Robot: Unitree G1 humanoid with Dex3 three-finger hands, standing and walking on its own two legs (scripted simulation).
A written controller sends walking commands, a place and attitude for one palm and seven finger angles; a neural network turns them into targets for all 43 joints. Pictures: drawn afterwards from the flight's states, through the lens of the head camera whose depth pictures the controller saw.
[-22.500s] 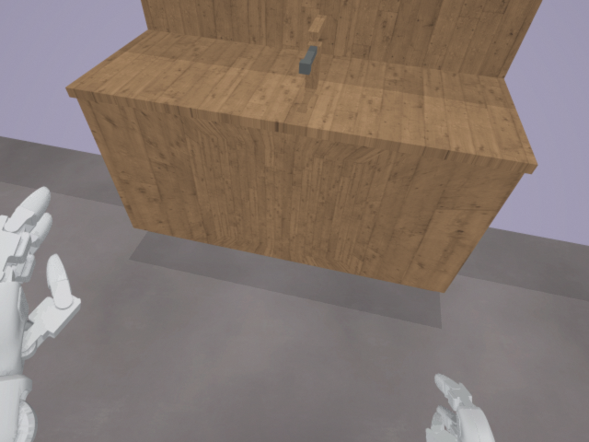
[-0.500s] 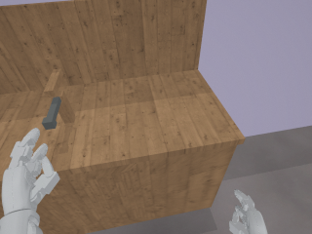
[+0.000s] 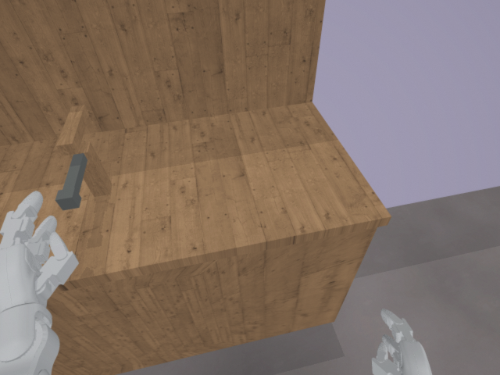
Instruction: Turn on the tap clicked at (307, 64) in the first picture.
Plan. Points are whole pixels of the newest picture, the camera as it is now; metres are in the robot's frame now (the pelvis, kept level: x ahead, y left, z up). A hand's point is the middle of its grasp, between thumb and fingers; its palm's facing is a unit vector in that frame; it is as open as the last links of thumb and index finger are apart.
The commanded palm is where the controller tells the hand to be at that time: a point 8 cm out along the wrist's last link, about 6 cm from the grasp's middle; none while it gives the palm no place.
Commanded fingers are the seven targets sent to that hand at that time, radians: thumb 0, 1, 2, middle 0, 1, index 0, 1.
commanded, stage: reach beside the lever's end, fingers flat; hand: left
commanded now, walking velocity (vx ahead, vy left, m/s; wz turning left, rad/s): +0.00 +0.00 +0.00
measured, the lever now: (68, 199) +0.36 +0.37 +0.08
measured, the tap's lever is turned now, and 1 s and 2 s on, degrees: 0 0 0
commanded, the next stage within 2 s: push the lever round in 1.66 s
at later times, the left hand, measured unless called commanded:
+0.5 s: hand (52, 242) +0.25 +0.32 +0.11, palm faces +0.56 -0.82 -0.10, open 7.6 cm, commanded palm +0.21 +0.36 +0.11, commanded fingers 0.00 0.90 0.90 -0.17 -0.21 -0.17 -0.21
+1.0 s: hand (49, 221) +0.30 +0.37 +0.09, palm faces +0.55 -0.83 -0.10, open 7.7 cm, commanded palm +0.26 +0.41 +0.09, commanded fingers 0.00 0.90 0.90 -0.15 -0.15 -0.15 -0.15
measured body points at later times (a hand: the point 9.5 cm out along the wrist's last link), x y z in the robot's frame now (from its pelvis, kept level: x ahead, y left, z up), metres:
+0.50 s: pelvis +0.00 +0.01 +0.00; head +0.01 -0.01 +0.45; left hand +0.22 +0.37 +0.12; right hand +0.18 -0.23 -0.09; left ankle +0.01 +0.13 -0.72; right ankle +0.00 -0.08 -0.72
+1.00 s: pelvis +0.00 +0.02 -0.01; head +0.03 +0.01 +0.44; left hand +0.27 +0.41 +0.10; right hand +0.12 -0.25 -0.11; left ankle +0.01 +0.13 -0.72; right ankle +0.00 -0.08 -0.72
